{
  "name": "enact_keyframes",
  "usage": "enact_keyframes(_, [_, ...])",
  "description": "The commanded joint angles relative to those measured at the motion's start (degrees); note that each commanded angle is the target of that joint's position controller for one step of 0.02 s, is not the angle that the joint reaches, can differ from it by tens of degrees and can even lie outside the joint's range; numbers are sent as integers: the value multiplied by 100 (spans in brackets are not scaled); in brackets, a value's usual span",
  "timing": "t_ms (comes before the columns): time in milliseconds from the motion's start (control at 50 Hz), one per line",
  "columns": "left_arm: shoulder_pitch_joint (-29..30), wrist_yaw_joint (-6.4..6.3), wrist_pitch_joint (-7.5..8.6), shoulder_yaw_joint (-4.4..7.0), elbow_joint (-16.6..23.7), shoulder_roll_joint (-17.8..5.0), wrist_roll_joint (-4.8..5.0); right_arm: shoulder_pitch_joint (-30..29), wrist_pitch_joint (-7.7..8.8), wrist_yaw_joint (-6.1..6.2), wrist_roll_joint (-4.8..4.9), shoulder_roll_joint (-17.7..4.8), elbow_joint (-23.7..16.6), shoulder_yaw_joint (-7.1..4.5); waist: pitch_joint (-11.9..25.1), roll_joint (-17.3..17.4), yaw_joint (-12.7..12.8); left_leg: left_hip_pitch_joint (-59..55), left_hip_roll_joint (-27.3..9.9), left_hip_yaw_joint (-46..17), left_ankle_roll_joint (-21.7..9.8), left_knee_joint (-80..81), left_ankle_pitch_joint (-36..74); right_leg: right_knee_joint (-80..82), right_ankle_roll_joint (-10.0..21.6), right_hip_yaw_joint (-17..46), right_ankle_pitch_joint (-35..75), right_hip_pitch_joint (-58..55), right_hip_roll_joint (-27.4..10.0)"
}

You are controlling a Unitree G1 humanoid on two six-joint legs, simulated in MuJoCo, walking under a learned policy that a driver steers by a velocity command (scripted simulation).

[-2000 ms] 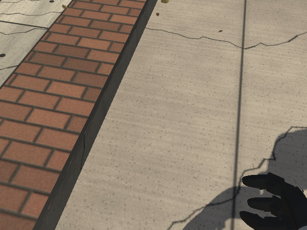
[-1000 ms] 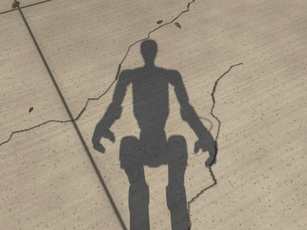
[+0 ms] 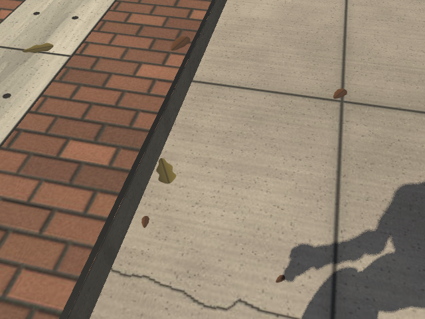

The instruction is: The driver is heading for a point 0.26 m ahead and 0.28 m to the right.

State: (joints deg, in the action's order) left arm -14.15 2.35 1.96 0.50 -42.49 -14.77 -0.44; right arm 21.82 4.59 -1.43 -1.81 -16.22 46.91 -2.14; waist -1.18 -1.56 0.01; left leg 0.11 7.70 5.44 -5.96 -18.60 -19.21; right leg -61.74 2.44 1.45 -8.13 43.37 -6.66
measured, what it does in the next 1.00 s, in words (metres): walks ahead, turning right: right foot, then left foot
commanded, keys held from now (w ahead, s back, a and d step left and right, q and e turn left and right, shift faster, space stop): w+e+shift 0.28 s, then shift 0.72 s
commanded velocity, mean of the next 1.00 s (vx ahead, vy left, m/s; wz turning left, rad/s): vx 0.50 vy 0.00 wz -0.34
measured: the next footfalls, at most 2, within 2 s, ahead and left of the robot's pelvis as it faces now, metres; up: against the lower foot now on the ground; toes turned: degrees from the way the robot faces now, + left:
right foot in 0.20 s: +0.40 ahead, -0.06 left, +0.00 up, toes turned -10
left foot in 0.60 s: +0.79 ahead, -0.04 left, +0.00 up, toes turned -23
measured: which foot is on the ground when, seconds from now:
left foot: down 0.00-0.20, up 0.22-0.58, down 0.60-1.00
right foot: up 0.00-0.18, down 0.20-0.60, up 0.62-1.00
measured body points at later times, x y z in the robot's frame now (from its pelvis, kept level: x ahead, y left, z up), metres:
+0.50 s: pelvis +0.46 -0.04 +0.01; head +0.50 -0.06 +0.45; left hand +0.52 +0.23 -0.12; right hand +0.63 -0.31 -0.07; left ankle +0.71 +0.05 -0.68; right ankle +0.36 -0.05 -0.73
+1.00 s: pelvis +0.64 -0.05 +0.00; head +0.65 -0.04 +0.45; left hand +0.82 +0.15 -0.14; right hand +0.58 -0.30 -0.13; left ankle +0.76 -0.03 -0.73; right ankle +0.59 -0.15 -0.72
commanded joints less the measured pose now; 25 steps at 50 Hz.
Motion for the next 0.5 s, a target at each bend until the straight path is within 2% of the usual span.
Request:
enact_keyframes(20, [591, 98, 68, 89, 404, -403, 42, -455, 289, 2, 62, -510, -300, -88, -784, 301, 72, 1093, -1365, 107, -100, 1652, 3072, 1174, 222, -313, 1270, -444, 94])
enact_keyframes(40, [627, 146, 80, 69, 393, -345, 57, -501, 330, 22, 92, -546, -275, -77, -733, 248, 118, 943, -1366, 365, -5, 1807, 3563, 1549, 322, -509, 1663, -704, 208])
enact_keyframes(60, [786, 195, 97, 41, 413, -267, 50, -341, 373, 54, 138, -571, -216, -67, -714, 177, 46, 784, -1476, 465, 89, 1893, 4148, 1869, 413, -685, 1978, -964, 283])
enact_keyframes(80, [804, 214, 104, 43, 378, -270, 52, -211, 393, 93, 144, -653, -154, -75, -595, 172, 55, 435, -1510, 570, 197, 1775, 5193, 2069, 478, -881, 2132, -1208, 501])
enact_keyframes(120, [434, 195, 72, 95, 194, -462, 23, -169, 304, 234, 69, -974, -145, -154, -114, 556, 280, -485, -1603, 711, 434, 909, 7537, 2228, 564, -1192, 1721, -1593, 998])
enact_keyframes(140, [-7, 163, 39, 158, 68, -645, 31, -254, 198, 316, -3, -1140, -175, -209, 194, 779, 555, -766, -1704, 709, 514, 143, 8605, 2166, 624, -1311, 1240, -1994, 1226])
enact_keyframes(160, [-818, 125, 16, 262, -150, -892, 40, -456, 62, 376, -83, -1286, -242, -263, 582, 897, 1018, -730, -1788, 691, 548, -1080, 9190, 2082, 729, -1299, 742, -2774, 1420])
enact_keyframes(180, [-2014, 69, -11, 413, -513, -1172, 25, -809, -54, 413, -144, -1363, -367, -299, 1001, 866, 1603, -308, -1824, 602, 530, -2775, 9052, 2205, 944, -1035, 315, -3872, 1420])
enact_keyframes(200, [-2863, -38, -46, 592, -717, -1408, 29, -1196, -110, 375, -102, -1321, -397, -308, 1013, 378, 2147, 632, -1237, 748, 504, -5481, 6583, 2870, 1348, -437, -6, -4791, 1141])
enact_keyframes(220, [-2275, -108, -130, 624, -791, -1512, 86, -1457, 56, 229, -214, -109, -677, 23, 284, -1293, 1252, 3159, -139, 287, 505, -7606, -532, 2277, 1471, 824, 955, -5312, 562])
enact_keyframes(240, [-1645, -125, -125, 703, -453, -1986, -65, -567, 169, 171, 48, -29, -1235, 132, 1525, -1763, 439, 4905, -63, -1007, 704, -8560, -1133, 3591, 2821, 4086, -554, -6631, -546])
enact_keyframes(260, [-1351, -154, -111, 676, -219, -1510, -57, -854, 313, 169, -84, -438, -1183, 177, 1309, -307, 597, 5057, -477, -1387, 492, -7828, -458, 4747, 2579, 4895, -1971, -6202, -762])
enact_keyframes(280, [-1184, -183, -94, 596, -299, -1146, -43, -1122, 360, 141, -82, -663, -1164, 147, 481, 590, 334, 4790, -796, -1391, 460, -6977, 31, 4999, 2210, 4447, -2311, -5047, -630])
enact_keyframes(300, [-953, -194, -30, 540, -339, -1017, -41, -1253, 310, 164, -149, -615, -1169, 167, -54, 934, 39, 4423, -1013, -1250, 520, -6418, 79, 4945, 1950, 3786, -1237, -4075, -444])
enact_keyframes(320, [-794, -230, 74, 498, -295, -1013, -34, -1130, 163, 184, -217, -585, -1116, 199, -289, 1066, -170, 3991, -1148, -1156, 630, -6077, 37, 4844, 1821, 3149, 99, -3355, -259])
enact_keyframes(340, [-755, -224, 170, 439, -330, -951, -17, -1004, -7, 183, -218, -525, -1076, 227, -446, 1050, -346, 3541, -1264, -1001, 748, -5629, -25, 4843, 1728, 2575, 1428, -2666, -98])
enact_keyframes(360, [-797, -177, 267, 430, -352, -992, 2, -1053, -105, 181, -179, -483, -1114, 254, -457, 990, -360, 3106, -1288, -785, 823, -4999, 24, 4842, 1616, 2011, 2727, -2221, 123])
enact_keyframes(380, [-830, -151, 332, 450, -396, -1082, 1, -1253, -124, 158, -134, -372, -1214, 295, -446, 822, -304, 2906, -1228, -576, 849, -4355, 364, 4865, 1509, 1535, 3799, -2088, 348])
enact_keyframes(400, [-882, -144, 359, 453, -460, -1054, 37, -1460, -119, 131, -92, -264, -1279, 332, -382, 604, -209, 2766, -1173, -417, 819, -3693, 853, 4767, 1263, 1093, 4560, -2170, 621])
enact_keyframes(440, [-1100, -145, 338, 432, -575, -888, 133, -1771, -101, 88, -23, -70, -1313, 397, -72, 152, 115, 2410, -895, -127, 688, -2337, 2093, 4551, 736, 572, 4791, -2615, 1045])
enact_keyframes(480, [-1439, -164, 304, 422, -701, -813, 152, -2017, -83, 95, 37, -17, -1256, 398, 156, -53, 467, 2265, -637, -7, 573, -1597, 3112, 4526, 479, 599, 4387, -3259, 995])
enact_keyframes(500, [-1514, -191, 284, 425, -745, -809, 123, -2090, -62, 108, 34, -56, -1235, 384, 157, -129, 545, 2255, -565, -10, 511, -1337, 3287, 4479, 419, 643, 4212, -3537, 924])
